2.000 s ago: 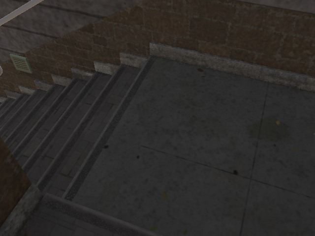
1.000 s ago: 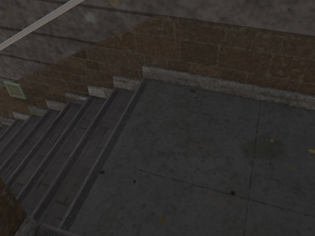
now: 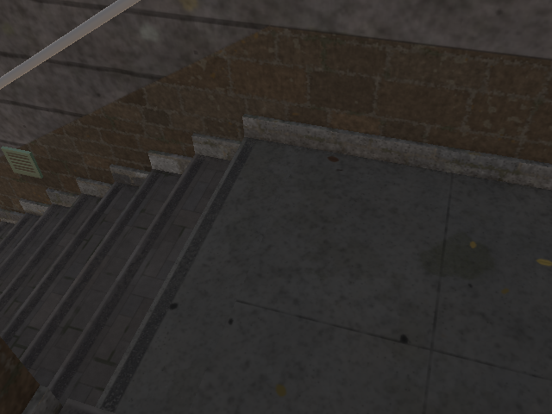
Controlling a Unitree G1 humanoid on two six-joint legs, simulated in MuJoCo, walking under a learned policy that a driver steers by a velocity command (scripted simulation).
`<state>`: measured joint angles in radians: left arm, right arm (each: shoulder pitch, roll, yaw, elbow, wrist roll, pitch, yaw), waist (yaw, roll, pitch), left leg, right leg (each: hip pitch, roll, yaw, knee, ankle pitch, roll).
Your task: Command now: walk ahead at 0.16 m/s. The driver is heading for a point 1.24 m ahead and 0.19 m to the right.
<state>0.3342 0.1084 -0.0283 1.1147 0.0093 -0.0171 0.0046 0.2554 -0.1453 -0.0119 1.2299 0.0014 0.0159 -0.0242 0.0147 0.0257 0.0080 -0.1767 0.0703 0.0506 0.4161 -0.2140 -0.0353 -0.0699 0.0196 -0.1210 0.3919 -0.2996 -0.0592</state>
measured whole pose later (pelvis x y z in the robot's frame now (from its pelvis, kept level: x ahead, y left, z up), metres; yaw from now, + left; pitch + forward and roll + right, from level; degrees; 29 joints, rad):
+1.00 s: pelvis +0.50 +0.09 -0.27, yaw +1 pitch +0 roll -6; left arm 0.55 0.17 -0.03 1.05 0.07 -0.16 -0.04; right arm 0.14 -0.24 0.03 0.85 -0.11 -0.07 0.07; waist 0.10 0.08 0.00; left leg -0.64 0.15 -0.03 0.61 0.43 0.04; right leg -0.09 0.11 -0.04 0.91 -0.83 -0.04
